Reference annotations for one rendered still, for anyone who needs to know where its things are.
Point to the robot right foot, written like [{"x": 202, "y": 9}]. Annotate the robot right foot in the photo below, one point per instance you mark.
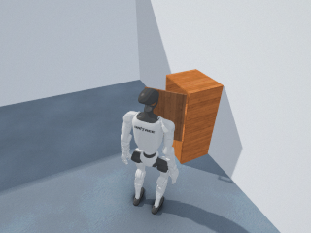
[{"x": 155, "y": 209}]

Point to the right robot hand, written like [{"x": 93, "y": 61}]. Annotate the right robot hand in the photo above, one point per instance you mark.
[{"x": 173, "y": 176}]

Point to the robot right upper arm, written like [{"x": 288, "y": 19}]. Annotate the robot right upper arm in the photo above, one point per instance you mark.
[{"x": 168, "y": 128}]

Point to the humanoid robot head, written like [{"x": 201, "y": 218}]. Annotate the humanoid robot head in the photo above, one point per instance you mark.
[{"x": 148, "y": 96}]

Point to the right robot forearm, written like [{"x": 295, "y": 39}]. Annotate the right robot forearm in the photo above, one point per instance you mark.
[{"x": 171, "y": 163}]

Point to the cupboard door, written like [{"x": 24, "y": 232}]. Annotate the cupboard door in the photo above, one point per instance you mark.
[{"x": 171, "y": 106}]

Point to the left robot forearm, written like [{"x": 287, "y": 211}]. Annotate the left robot forearm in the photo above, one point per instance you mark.
[{"x": 125, "y": 147}]

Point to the robot left upper arm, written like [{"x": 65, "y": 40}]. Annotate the robot left upper arm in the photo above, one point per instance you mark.
[{"x": 127, "y": 126}]

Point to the left robot hand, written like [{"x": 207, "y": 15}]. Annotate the left robot hand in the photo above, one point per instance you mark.
[{"x": 124, "y": 158}]

